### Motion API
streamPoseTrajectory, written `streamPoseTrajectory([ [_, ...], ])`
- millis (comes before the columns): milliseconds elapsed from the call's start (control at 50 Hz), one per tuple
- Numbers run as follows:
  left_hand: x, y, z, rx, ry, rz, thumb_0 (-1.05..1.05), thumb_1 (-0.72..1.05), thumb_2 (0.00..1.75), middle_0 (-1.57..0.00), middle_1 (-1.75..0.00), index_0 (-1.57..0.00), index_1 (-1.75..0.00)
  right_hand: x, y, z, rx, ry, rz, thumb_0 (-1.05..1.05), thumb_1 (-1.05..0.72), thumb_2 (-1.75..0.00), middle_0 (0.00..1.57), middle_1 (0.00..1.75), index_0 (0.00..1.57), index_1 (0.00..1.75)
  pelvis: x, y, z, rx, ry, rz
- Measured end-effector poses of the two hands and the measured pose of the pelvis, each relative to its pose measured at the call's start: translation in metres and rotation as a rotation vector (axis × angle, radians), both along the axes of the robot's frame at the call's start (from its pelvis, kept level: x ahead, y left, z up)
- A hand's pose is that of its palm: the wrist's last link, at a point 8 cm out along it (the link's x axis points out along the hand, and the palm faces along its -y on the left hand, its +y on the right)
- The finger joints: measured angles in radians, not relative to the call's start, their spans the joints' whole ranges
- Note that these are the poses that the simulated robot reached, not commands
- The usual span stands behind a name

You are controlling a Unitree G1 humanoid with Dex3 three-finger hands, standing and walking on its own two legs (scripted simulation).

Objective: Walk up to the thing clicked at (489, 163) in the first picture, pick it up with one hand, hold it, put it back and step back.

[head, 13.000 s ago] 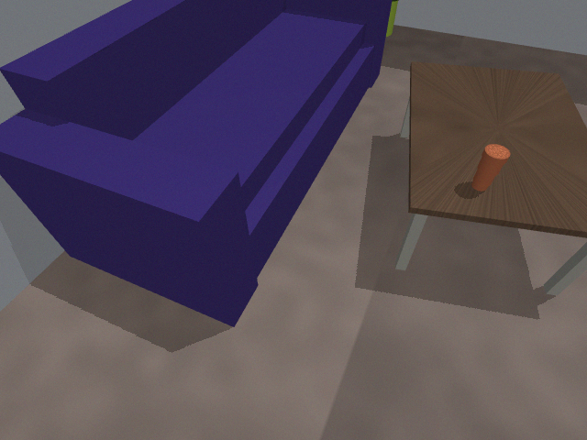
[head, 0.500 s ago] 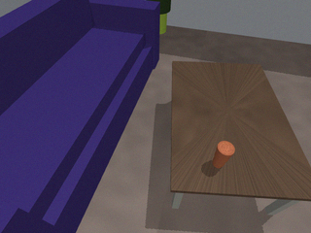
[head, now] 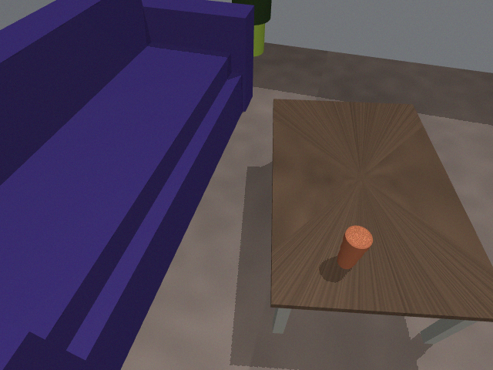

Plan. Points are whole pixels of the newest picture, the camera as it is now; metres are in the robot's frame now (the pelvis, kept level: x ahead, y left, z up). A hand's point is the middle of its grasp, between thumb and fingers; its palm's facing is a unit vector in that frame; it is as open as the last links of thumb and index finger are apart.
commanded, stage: go down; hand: right
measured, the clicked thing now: (351, 250) +0.48 -0.29 -0.31
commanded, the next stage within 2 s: none
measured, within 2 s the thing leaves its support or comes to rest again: neither
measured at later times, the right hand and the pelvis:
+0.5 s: hand out of the picture +0.14 -0.27 -0.15, palm faces +0.03 +0.94 -0.33, open 16.0 cm; pelvis +0.00 -0.02 -0.02, yaw -1 degrees
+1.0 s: hand (417, 369) +0.15 -0.28 -0.14, palm faces +0.08 +0.94 -0.34, open 17.2 cm; pelvis +0.01 -0.02 -0.05, yaw -2 degrees
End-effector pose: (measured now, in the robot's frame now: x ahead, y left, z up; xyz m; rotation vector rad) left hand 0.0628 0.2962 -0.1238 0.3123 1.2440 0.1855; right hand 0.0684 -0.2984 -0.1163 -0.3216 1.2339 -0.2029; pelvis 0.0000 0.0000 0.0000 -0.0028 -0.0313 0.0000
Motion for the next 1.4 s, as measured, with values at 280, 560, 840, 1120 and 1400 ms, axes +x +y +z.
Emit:
streamPoseTrajectory([
  [280, 0.023, -0.039, 0.002, -0.046, -0.220, 0.022, 0.01, 0.91, 0.90, -0.20, -0.30, -0.21, -0.30, 0.076, -0.013, 0.008, -0.004, -0.182, -0.011, 0.01, -0.35, -0.34, 0.10, 0.08, 0.08, 0.08, -0.011, -0.003, -0.014, 0.008, 0.100, -0.011],
  [560, 0.073, -0.066, 0.005, -0.048, -0.367, -0.055, 0.01, 0.91, 0.89, -0.19, -0.30, -0.21, -0.30, 0.058, -0.023, 0.000, 0.010, -0.108, -0.028, 0.00, 0.31, -0.09, 0.06, 0.05, 0.05, 0.05, -0.001, -0.019, -0.025, 0.023, 0.147, -0.023],
  [840, 0.096, -0.080, -0.002, -0.042, -0.463, -0.052, 0.01, 0.90, 0.90, -0.19, -0.29, -0.20, -0.30, 0.078, -0.029, 0.008, 0.001, -0.183, -0.025, 0.00, 0.46, -0.05, 0.05, 0.05, 0.05, 0.05, 0.015, -0.025, -0.043, 0.047, 0.187, -0.033],
  [1120, 0.096, -0.076, -0.005, -0.015, -0.510, -0.080, 0.02, 0.91, 0.90, -0.19, -0.29, -0.20, -0.30, 0.061, -0.038, 0.013, -0.022, -0.202, -0.067, 0.00, 0.47, -0.06, 0.05, 0.06, 0.05, 0.06, 0.008, -0.020, -0.055, 0.055, 0.214, -0.045],
  [1400, 0.086, -0.071, -0.004, 0.032, -0.570, -0.080, 0.02, 0.90, 0.90, -0.19, -0.29, -0.20, -0.29, 0.053, -0.058, 0.025, -0.008, -0.285, -0.086, -0.01, 0.49, -0.06, 0.05, 0.06, 0.05, 0.06, -0.005, -0.018, -0.062, 0.061, 0.209, -0.053],
])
